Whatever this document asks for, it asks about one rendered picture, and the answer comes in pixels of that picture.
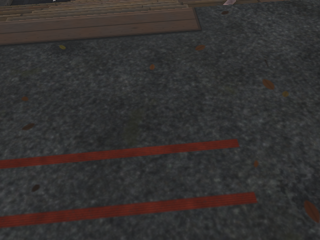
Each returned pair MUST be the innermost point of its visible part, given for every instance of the stairs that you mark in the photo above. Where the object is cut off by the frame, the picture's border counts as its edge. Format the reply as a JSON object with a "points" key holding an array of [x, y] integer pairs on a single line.
{"points": [[97, 7]]}

